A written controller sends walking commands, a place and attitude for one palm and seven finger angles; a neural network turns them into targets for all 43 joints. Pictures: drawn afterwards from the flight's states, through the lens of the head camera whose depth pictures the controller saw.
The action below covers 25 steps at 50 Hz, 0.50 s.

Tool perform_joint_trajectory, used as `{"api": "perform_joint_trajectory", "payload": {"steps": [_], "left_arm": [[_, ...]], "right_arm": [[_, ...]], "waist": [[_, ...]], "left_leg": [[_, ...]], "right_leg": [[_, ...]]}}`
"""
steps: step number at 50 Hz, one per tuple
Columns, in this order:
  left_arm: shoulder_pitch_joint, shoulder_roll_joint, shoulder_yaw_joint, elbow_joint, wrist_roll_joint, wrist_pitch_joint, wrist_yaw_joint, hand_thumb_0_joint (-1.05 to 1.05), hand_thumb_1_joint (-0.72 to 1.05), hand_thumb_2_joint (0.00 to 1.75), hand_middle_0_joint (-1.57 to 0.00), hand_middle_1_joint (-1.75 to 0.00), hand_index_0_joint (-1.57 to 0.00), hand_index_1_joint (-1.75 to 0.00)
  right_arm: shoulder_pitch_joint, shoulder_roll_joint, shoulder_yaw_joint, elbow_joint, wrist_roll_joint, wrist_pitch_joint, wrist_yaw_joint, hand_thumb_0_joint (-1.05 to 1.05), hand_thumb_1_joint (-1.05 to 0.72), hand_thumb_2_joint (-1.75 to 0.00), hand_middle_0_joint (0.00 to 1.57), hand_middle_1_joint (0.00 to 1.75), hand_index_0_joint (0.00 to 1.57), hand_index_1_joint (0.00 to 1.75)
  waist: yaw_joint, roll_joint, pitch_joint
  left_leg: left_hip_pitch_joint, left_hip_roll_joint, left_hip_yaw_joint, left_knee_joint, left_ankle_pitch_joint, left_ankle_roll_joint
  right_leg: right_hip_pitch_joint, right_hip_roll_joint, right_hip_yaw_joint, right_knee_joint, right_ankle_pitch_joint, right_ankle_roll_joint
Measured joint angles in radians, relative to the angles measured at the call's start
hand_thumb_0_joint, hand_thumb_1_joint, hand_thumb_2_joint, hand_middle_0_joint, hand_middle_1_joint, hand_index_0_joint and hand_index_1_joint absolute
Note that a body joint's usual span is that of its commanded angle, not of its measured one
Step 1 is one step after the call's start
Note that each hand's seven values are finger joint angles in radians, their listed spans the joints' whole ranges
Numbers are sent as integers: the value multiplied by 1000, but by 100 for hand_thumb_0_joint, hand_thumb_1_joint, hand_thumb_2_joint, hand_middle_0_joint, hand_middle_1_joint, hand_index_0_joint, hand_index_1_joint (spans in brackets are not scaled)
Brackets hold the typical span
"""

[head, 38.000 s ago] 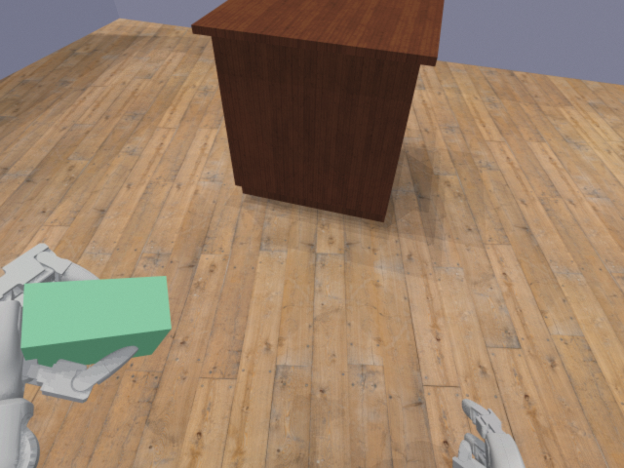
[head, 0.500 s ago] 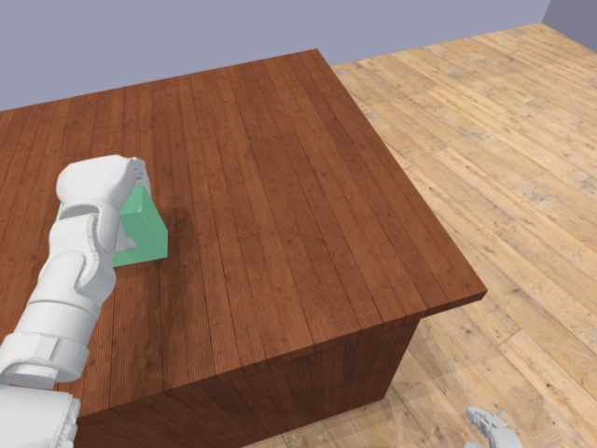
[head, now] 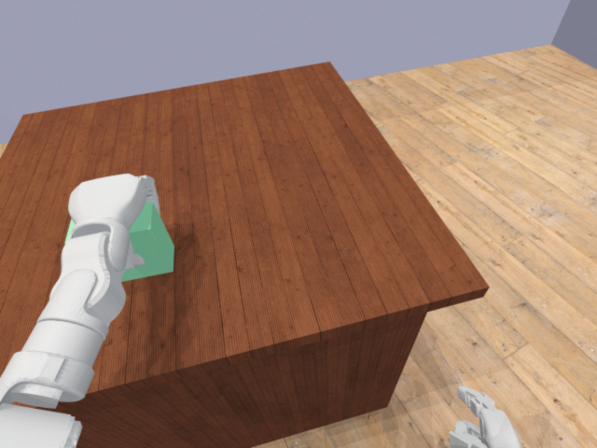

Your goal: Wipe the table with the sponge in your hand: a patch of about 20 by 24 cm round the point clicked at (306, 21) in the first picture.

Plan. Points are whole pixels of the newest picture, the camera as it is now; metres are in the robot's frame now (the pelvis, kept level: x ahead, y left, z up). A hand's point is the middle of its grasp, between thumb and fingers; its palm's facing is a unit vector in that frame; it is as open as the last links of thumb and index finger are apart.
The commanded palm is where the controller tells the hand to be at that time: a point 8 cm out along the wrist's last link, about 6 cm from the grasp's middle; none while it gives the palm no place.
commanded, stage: wipe back along the middle lane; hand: left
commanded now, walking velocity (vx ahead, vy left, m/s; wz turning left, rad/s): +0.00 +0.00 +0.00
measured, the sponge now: (130, 252) +0.35 +0.30 +0.06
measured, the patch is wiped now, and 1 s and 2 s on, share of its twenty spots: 0.45 0.60 0.80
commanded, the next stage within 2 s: slide across to the third lane in 0.90 s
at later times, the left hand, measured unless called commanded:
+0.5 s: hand (133, 248) +0.32 +0.26 +0.11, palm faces +0.06 -0.07 -1.00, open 9.3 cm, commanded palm +0.28 +0.24 +0.15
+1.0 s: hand (131, 291) +0.26 +0.23 +0.11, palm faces +0.10 -0.10 -0.99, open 9.3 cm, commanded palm +0.22 +0.23 +0.15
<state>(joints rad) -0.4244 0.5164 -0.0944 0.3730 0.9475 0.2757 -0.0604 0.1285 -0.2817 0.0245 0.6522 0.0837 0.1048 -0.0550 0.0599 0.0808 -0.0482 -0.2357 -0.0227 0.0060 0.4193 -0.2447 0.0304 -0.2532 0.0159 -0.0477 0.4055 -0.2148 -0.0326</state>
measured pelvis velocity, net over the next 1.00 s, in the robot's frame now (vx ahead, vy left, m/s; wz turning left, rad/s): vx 0.00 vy -0.01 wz -0.03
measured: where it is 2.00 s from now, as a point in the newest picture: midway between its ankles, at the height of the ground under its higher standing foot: outside the picture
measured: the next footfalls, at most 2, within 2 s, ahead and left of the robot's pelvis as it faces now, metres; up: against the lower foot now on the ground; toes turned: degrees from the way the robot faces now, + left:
none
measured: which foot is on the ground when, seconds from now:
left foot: down 0.00-1.00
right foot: down 0.00-1.00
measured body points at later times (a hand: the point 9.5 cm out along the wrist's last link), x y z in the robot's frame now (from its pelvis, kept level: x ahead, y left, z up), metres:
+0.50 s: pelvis +0.02 +0.01 +0.00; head +0.02 -0.04 +0.45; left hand +0.32 +0.26 +0.17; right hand +0.24 -0.20 -0.10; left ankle -0.02 +0.10 -0.74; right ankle -0.01 -0.10 -0.74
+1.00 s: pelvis +0.00 -0.01 +0.00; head -0.01 -0.06 +0.44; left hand +0.25 +0.23 +0.17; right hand +0.23 -0.21 -0.09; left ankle -0.02 +0.10 -0.74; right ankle -0.01 -0.10 -0.74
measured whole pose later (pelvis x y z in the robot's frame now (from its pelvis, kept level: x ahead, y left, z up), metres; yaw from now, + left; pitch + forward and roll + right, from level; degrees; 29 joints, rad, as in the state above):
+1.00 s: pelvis +0.00 -0.01 +0.00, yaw -2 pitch +0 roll +0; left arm 0.09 0.44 -0.13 -0.27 0.93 0.47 -0.01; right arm 0.05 -0.27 0.05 0.61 0.07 0.11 0.00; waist 0.11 0.12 -0.04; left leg -0.16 -0.01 0.03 0.44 -0.28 0.02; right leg -0.21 0.03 -0.02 0.47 -0.26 -0.04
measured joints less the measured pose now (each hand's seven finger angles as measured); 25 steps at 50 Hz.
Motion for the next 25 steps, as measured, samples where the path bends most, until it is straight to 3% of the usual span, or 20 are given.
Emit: {"api": "perform_joint_trajectory", "payload": {"steps": [25], "left_arm": [[270,-70,-43,-393,-4,149,34,2,-45,110,-77,-146,-78,-147]], "right_arm": [[-64,5,12,-25,-6,3,43,1,-91,-90,19,30,20,30]], "waist": [[38,26,-1]], "left_leg": [[57,-11,10,-11,-23,9]], "right_leg": [[45,-10,13,10,-31,12]]}}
